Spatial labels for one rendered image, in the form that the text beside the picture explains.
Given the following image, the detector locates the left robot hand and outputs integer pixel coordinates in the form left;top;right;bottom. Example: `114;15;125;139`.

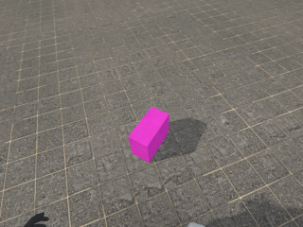
23;212;49;227

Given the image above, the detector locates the carton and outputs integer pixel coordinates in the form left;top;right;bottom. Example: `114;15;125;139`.
128;107;169;163

